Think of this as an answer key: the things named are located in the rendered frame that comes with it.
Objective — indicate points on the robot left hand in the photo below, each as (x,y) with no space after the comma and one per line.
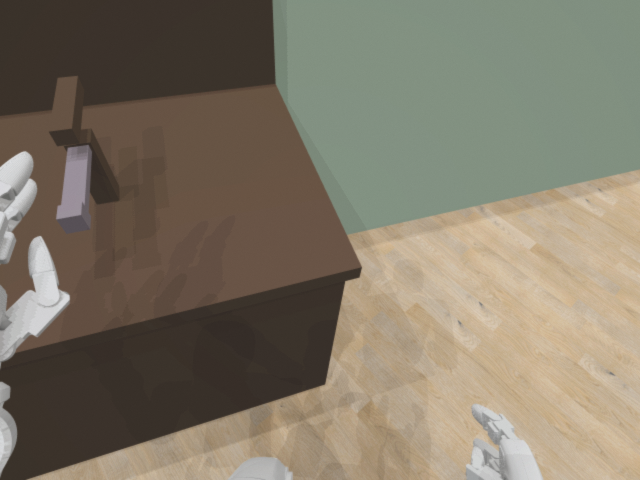
(34,311)

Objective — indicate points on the robot right hand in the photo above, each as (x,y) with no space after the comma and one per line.
(513,461)

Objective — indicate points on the tap lever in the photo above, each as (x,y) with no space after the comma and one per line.
(73,213)

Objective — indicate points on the counter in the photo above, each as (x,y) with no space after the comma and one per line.
(211,279)

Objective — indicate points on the robot left thigh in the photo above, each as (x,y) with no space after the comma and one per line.
(262,468)

